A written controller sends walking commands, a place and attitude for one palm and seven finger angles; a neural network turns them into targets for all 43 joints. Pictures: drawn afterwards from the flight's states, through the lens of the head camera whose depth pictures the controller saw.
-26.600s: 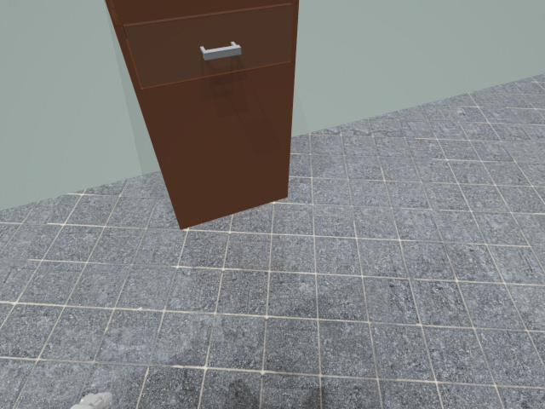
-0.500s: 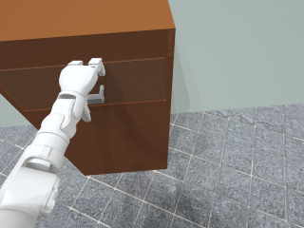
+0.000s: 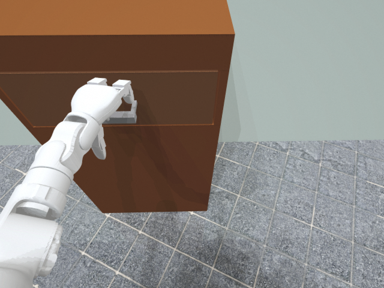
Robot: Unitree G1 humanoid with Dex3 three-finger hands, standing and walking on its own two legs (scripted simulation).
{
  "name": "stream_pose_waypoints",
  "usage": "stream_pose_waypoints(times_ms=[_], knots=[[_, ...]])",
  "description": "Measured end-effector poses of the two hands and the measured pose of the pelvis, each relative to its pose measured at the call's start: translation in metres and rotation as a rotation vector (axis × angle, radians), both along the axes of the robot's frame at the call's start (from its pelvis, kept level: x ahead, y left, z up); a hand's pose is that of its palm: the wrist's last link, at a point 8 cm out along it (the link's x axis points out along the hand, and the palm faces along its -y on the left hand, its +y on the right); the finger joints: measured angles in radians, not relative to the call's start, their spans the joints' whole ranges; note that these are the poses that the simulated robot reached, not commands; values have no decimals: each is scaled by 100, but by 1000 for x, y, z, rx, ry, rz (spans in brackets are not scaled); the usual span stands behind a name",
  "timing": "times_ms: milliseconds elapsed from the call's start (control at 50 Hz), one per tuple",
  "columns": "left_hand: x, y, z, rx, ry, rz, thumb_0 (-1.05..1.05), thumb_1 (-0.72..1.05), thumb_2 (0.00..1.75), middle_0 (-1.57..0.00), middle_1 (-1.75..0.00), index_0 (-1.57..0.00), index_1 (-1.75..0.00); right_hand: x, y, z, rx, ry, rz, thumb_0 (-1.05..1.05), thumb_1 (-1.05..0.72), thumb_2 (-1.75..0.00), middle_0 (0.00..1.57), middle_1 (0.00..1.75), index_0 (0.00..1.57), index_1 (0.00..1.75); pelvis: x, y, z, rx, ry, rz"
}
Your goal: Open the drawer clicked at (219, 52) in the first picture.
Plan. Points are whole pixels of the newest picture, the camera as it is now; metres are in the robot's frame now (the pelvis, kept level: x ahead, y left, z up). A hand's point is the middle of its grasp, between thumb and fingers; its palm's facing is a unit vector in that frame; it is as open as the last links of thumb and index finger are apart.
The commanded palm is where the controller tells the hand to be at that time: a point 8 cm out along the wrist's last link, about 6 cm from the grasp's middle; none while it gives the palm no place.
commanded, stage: move the hooked fingers above the handle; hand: left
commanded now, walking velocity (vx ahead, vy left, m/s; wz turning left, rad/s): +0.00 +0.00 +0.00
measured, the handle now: (113, 111) +0.50 +0.21 +0.05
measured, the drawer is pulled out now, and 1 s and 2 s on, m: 0.00 0.00 0.00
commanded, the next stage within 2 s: lower the fingers behind the handle in 0.16 s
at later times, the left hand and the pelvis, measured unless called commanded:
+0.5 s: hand (108, 105) +0.46 +0.20 +0.11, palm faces -0.04 +0.01 -1.00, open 13.6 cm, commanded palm +0.44 +0.25 +0.15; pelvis -0.01 -0.01 +0.00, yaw -3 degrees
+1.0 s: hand (93, 119) +0.46 +0.25 +0.06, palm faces +0.01 -0.02 -1.00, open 13.5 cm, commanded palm +0.45 +0.25 +0.11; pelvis +0.01 +0.00 -0.01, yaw -1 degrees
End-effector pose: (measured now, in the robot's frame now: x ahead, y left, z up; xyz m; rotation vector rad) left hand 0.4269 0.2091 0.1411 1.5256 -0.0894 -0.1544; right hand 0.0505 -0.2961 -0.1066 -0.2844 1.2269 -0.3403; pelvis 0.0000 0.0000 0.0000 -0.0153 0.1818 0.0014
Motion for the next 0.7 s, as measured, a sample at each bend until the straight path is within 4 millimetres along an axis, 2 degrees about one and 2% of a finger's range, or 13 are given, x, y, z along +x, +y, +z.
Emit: stream_pose_waypoints(times_ms=[60, 140, 260, 340, 420, 500, 640, 700], knots=[[12, -5, 10, -32, -102, 5, 0, -49, 30, -36, -122, -32, -120, -2, 4, -3, 15, -3, -22, 0, -91, -90, 20, 29, 20, 30, 2, 1, -1, 1, 18, -15], [15, -10, 12, -19, -158, 58, 0, -49, 30, -49, -128, -33, -121, 0, 20, -15, 83, 4, -19, 0, -91, -90, 19, 29, 20, 30, 2, 2, -1, 3, 25, -27], [18, -19, 22, 38, -107, 151, 0, -49, 30, -50, -126, -37, -130, 14, 49, -25, 181, -42, -29, 0, -91, -89, 20, 29, 20, 30, -3, 0, 3, 10, 3, -44], [19, -22, 28, 61, -50, 181, 0, -49, 30, -46, -124, -38, -129, 22, 56, -21, 200, -101, -38, 0, -91, -89, 20, 30, 20, 30, -6, -4, 5, 15, -14, -51], [18, -20, 30, 56, -12, 181, 0, -49, 30, -40, -122, -37, -126, 22, 49, -14, 176, -140, -43, 0, -91, -89, 20, 30, 21, 30, -10, -8, 5, 17, -20, -53], [17, -13, 25, 57, 2, 183, 0, -49, 30, -36, -121, -35, -123, 14, 30, -8, 123, -141, -46, 0, -91, -89, 20, 30, 21, 30, -12, -13, 4, 17, -12, -55], [7, 43, -9, 85, 85, 303, 0, -49, 30, -33, -120, -32, -121, -14, -4, -6, 30, -50, -55, 0, -91, -89, 20, 30, 20, 30, -11, -17, 0, 12, 27, -43], [3, 55, -20, 97, 99, 283, 0, -49, 30, -33, -120, -32, -121, -26, -12, -5, 2, 17, -53, 0, -91, -89, 20, 30, 20, 30, -8, -17, -2, 6, 46, -26]])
